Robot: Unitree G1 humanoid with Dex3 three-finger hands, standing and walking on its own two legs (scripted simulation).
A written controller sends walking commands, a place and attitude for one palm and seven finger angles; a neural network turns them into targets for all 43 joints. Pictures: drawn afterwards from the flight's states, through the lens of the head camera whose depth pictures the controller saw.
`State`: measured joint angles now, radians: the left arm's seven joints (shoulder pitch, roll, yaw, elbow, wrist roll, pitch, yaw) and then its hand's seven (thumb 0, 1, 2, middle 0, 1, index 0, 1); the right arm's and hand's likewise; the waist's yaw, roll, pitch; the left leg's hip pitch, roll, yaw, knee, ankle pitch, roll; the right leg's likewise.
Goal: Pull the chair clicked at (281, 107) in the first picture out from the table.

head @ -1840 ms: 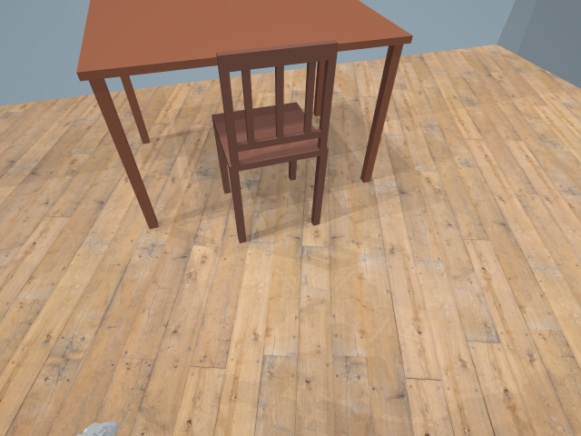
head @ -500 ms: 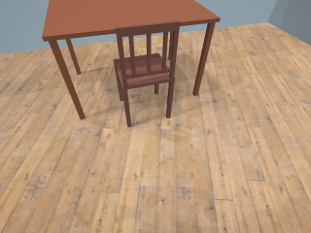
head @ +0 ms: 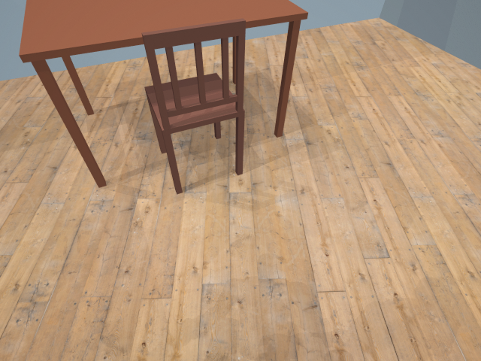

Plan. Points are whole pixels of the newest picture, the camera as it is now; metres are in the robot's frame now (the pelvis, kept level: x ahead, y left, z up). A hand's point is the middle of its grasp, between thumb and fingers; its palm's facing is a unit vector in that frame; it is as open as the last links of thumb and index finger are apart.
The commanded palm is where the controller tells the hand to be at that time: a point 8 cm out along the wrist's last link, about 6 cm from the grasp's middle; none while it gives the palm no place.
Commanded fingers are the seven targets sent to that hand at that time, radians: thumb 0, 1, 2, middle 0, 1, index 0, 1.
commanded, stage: walk to a spot facing it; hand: left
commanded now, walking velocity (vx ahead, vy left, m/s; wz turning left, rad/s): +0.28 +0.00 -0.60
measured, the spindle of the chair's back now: (200, 74) +1.12 +0.24 -0.11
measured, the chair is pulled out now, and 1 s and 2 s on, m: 0.00 0.00 0.00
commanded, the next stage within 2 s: turn to face it in 1.58 s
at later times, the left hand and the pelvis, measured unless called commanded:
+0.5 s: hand out of the picture +0.10 +0.15 -0.15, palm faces -0.15 -0.97 -0.20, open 7.4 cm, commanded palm none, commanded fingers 0.00 0.90 0.90 -0.20 -0.30 -0.20 -0.30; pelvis +0.13 -0.03 +0.01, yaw -15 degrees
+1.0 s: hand (214, 200) +0.53 +0.11 -0.15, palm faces -0.49 -0.85 -0.20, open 7.4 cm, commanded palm none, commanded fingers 0.00 0.90 0.90 -0.20 -0.30 -0.20 -0.30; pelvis +0.34 -0.01 +0.01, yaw -33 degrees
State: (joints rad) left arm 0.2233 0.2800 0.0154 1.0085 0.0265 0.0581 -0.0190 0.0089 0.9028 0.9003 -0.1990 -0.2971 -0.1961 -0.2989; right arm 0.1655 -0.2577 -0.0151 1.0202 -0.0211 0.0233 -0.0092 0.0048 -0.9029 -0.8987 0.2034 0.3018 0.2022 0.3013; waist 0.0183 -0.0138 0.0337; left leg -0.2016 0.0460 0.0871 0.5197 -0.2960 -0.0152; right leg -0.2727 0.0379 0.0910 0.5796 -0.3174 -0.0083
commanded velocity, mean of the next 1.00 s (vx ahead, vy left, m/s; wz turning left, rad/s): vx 0.32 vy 0.00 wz -0.57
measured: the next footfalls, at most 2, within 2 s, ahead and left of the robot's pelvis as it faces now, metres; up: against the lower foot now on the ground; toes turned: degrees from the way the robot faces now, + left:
left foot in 0.64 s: +0.37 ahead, +0.06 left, +0.00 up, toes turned -14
right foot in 1.26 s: +0.47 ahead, -0.26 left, +0.00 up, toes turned -50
